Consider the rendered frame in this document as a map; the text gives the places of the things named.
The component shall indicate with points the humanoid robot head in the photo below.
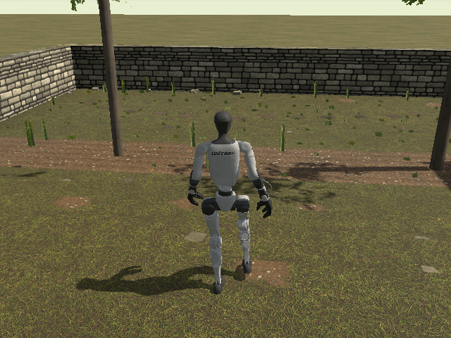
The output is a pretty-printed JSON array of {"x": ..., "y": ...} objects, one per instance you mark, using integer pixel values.
[{"x": 223, "y": 121}]

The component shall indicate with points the robot right upper arm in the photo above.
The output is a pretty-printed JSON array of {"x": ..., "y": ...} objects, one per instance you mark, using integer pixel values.
[{"x": 246, "y": 148}]

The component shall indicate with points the robot left forearm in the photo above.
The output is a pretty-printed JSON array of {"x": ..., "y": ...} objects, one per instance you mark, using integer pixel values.
[{"x": 193, "y": 185}]

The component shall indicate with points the robot right forearm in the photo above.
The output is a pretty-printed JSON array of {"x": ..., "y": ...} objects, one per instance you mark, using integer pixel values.
[{"x": 259, "y": 184}]

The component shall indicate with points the robot right hand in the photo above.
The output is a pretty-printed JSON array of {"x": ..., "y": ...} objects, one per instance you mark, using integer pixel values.
[{"x": 267, "y": 208}]

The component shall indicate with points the robot left hand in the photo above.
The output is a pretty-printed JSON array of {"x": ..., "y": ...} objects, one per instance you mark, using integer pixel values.
[{"x": 196, "y": 195}]

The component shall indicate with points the robot left upper arm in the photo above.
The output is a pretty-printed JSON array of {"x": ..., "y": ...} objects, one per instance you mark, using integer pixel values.
[{"x": 198, "y": 160}]

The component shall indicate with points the left robot foot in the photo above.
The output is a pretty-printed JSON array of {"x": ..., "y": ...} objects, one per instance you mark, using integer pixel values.
[{"x": 218, "y": 287}]

